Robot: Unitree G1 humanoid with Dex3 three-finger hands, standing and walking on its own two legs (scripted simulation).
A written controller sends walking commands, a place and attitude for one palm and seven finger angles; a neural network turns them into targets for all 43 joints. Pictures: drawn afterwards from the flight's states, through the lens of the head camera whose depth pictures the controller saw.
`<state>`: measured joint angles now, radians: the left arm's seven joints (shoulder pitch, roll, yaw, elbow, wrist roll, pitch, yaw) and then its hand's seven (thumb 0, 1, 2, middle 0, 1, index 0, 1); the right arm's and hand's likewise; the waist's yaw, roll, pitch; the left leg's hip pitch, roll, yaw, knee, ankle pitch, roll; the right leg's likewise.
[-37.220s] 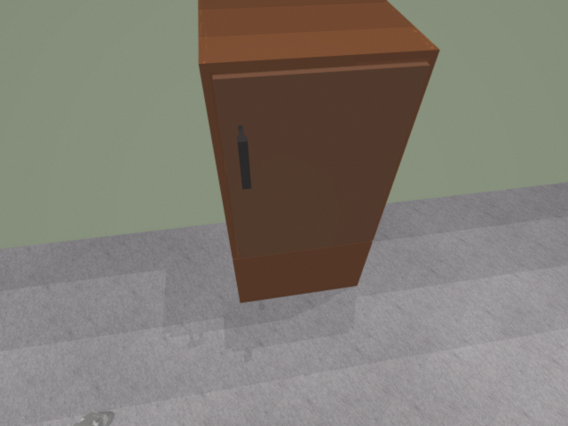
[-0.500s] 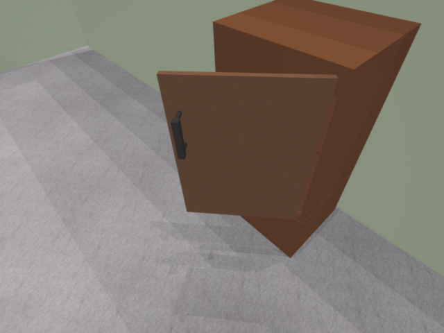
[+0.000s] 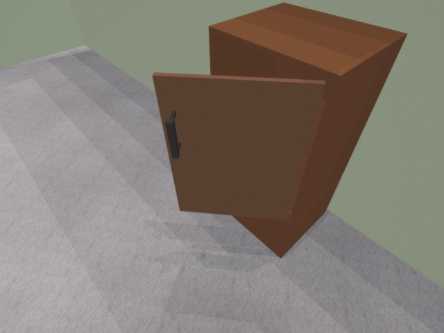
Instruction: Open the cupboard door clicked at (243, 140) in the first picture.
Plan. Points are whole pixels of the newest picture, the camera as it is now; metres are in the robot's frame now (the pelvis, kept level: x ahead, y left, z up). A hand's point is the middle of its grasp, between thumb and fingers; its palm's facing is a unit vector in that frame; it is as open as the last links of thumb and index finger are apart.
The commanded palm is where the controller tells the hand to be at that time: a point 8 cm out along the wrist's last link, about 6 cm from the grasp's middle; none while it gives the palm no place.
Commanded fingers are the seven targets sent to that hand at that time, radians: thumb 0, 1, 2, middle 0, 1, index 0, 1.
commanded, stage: look again from close up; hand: left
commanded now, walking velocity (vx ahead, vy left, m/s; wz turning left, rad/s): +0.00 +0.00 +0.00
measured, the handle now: (174, 135) +0.64 +0.17 -0.01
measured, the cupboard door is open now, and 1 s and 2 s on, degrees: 41 41 41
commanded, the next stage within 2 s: shuffle to correct the standing spot in 0.42 s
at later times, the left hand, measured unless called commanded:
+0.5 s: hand out of the picture +0.01 +0.17 -0.17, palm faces +0.03 -0.98 -0.19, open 7.4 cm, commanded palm none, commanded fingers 0.00 0.90 0.90 -0.20 -0.30 -0.20 -0.30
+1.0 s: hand out of the picture +0.00 +0.17 -0.18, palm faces +0.08 -0.99 -0.15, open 7.4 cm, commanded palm none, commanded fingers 0.00 0.90 0.90 -0.20 -0.30 -0.20 -0.30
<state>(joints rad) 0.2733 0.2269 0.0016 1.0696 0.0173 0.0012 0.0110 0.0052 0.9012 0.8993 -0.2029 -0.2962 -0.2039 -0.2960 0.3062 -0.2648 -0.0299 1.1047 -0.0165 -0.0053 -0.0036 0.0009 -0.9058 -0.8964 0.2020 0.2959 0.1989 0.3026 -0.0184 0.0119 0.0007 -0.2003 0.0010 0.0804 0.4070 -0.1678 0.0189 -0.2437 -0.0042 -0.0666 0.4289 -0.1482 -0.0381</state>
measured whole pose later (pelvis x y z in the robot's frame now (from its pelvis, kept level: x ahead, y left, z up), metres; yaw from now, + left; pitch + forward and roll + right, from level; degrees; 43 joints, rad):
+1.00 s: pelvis +0.06 +0.02 -0.01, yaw -2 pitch -1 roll +0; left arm 0.45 0.10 0.05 1.08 0.03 -0.02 0.02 0.00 0.90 0.90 -0.20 -0.30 -0.20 -0.30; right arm 0.37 -0.14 -0.04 1.10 -0.01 -0.02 -0.01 0.00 -0.91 -0.90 0.20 0.30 0.20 0.30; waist 0.01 0.00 0.00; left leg -0.27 0.02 0.07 0.64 -0.41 0.04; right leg -0.23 0.01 -0.02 0.54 -0.29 -0.04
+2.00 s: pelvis +0.07 +0.02 -0.01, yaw -4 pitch -3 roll +1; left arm 0.30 0.18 0.00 0.98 0.02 0.03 0.02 0.00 0.90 0.90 -0.20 -0.30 -0.20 -0.30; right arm 0.25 -0.20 -0.04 0.91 -0.02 0.02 0.00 -0.01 -0.93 -0.90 0.20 0.30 0.20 0.30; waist 0.00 0.07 0.00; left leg -0.26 0.00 0.11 0.55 -0.27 0.03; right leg -0.30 -0.05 0.02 0.60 -0.29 0.01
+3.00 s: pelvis +0.08 -0.01 +0.00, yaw -2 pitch -1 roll +1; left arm 0.31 0.12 0.00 1.10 0.02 -0.01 0.02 0.01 0.91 0.90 -0.20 -0.30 -0.20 -0.30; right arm 0.32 -0.14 -0.02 1.09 -0.01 -0.02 -0.02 0.00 -0.91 -0.90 0.20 0.30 0.20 0.30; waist 0.00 0.02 0.03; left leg -0.24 0.01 0.03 0.44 -0.19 -0.01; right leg -0.27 -0.01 -0.01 0.50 -0.22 -0.02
